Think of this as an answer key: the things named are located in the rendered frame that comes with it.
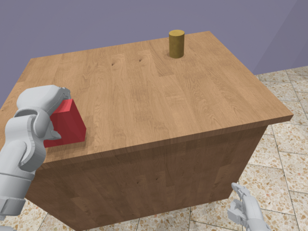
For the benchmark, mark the robot right forearm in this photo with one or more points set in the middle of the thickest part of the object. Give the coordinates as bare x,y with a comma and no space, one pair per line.
256,224

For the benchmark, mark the robot left forearm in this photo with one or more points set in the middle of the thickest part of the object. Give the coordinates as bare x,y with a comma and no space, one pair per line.
22,154

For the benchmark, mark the robot right hand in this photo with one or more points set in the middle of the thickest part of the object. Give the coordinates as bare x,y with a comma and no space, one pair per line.
241,212

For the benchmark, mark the sponge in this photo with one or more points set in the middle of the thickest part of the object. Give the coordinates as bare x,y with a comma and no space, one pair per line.
68,123

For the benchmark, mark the robot left hand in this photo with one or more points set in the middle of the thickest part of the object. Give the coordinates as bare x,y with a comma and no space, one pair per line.
47,98

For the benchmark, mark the table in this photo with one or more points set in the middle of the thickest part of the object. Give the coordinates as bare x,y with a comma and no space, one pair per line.
162,133

